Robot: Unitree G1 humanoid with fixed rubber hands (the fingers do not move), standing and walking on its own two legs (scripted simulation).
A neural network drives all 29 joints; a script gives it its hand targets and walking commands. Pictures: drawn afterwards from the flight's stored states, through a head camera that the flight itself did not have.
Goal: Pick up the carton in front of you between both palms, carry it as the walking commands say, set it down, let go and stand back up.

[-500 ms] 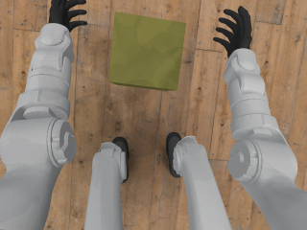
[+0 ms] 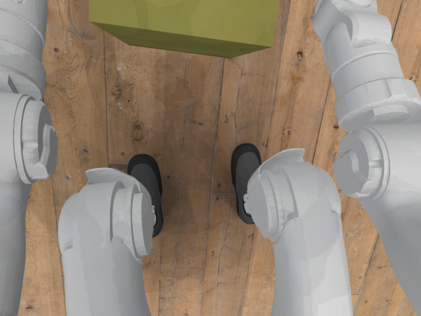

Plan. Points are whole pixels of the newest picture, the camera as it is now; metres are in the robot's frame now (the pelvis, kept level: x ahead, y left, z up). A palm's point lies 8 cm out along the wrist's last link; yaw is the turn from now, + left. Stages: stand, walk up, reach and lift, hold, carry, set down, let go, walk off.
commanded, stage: reach and lift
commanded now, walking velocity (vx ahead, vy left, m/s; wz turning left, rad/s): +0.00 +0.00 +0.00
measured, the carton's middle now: out of the picture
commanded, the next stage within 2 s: none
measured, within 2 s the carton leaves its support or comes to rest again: leaves its support in 0.86 s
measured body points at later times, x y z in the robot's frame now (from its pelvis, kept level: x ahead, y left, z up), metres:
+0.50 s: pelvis +0.00 +0.00 -0.01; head +0.38 +0.02 +0.22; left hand +0.60 +0.16 -0.19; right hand +0.56 -0.16 -0.19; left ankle +0.11 +0.12 -0.35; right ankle +0.12 -0.13 -0.35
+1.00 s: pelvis +0.01 +0.00 -0.01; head +0.37 +0.04 +0.26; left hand +0.58 +0.15 -0.16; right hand +0.56 -0.15 -0.15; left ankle +0.11 +0.12 -0.35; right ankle +0.13 -0.13 -0.35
